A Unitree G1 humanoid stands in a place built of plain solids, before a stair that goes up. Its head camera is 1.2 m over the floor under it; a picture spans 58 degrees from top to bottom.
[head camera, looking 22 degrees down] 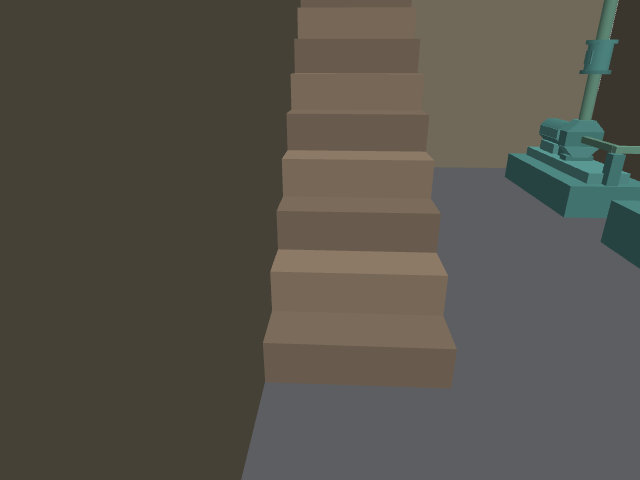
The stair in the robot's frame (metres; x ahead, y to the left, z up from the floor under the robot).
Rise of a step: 0.19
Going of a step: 0.24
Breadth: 0.75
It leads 3 degrees to the right of straight ahead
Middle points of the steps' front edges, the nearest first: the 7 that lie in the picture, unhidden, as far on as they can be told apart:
1.40 -0.15 0.19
1.64 -0.16 0.38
1.88 -0.17 0.58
2.12 -0.19 0.77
2.36 -0.20 0.96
2.60 -0.21 1.15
2.84 -0.22 1.35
